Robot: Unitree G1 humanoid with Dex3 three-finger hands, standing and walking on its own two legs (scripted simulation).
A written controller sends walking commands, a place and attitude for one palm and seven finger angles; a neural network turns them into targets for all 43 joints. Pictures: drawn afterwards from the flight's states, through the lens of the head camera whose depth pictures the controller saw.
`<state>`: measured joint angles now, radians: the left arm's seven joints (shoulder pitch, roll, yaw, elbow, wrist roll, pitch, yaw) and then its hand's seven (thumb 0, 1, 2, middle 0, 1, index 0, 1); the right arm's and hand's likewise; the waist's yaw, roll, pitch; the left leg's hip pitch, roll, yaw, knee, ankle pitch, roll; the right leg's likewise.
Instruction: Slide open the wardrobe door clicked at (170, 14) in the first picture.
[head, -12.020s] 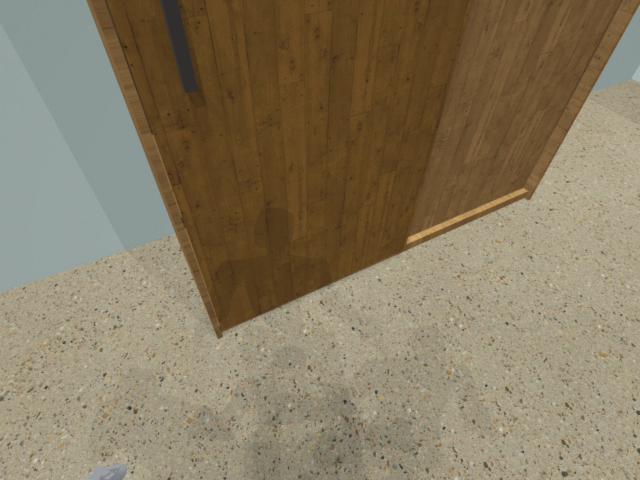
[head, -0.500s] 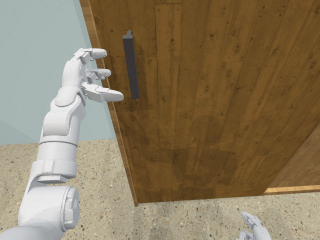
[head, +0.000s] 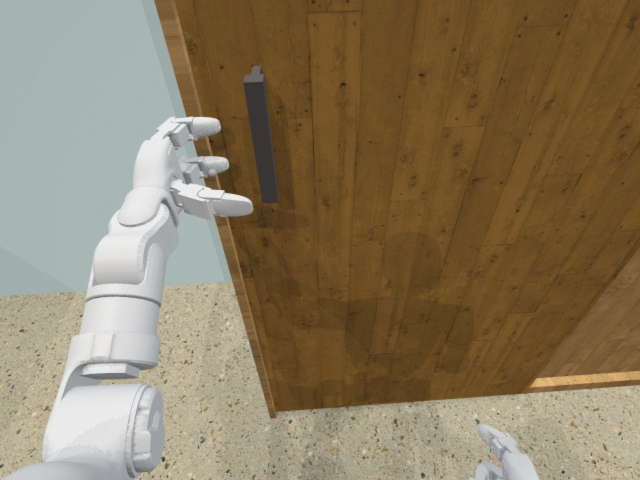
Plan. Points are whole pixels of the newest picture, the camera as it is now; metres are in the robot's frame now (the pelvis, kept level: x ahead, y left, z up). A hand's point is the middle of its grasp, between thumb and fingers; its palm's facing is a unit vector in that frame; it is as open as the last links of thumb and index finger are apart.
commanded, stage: move the hooked fingers beside the handle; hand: left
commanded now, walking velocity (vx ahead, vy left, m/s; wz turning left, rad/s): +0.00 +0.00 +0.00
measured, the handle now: (263, 137) +0.48 +0.11 +0.22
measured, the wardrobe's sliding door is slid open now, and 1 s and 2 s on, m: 0.00 0.00 0.00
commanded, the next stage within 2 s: feel for the door with the fingertips in 1.56 s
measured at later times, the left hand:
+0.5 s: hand (212, 163) +0.40 +0.16 +0.23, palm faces +0.15 -0.99 +0.01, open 14.0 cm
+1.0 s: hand (210, 163) +0.40 +0.16 +0.23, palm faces +0.11 -0.99 -0.01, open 14.0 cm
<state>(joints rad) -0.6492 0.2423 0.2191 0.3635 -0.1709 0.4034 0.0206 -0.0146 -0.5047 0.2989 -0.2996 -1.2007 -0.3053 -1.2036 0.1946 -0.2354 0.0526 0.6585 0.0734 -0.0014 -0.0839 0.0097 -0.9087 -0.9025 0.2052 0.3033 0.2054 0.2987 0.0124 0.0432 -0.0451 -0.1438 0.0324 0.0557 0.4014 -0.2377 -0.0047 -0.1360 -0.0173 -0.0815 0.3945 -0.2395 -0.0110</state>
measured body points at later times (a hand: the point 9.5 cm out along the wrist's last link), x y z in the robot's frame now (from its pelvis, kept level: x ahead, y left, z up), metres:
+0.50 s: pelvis -0.01 +0.00 +0.00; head -0.02 -0.02 +0.45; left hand +0.39 +0.21 +0.23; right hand +0.15 -0.23 -0.10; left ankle -0.01 +0.12 -0.74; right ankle -0.02 -0.11 -0.74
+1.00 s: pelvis -0.01 +0.00 +0.00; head -0.03 -0.02 +0.45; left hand +0.39 +0.21 +0.23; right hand +0.16 -0.24 -0.10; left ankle -0.01 +0.12 -0.74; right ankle -0.02 -0.11 -0.74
